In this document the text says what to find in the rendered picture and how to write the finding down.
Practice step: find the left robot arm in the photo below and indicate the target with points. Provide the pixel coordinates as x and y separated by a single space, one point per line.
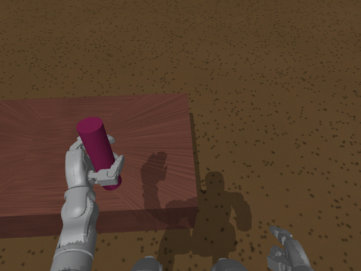
76 245

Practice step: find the right robot hand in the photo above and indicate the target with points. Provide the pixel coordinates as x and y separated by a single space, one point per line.
292 255

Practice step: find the left robot hand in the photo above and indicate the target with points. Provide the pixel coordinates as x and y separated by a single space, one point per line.
79 170

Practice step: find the can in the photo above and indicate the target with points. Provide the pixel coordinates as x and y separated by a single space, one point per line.
96 143

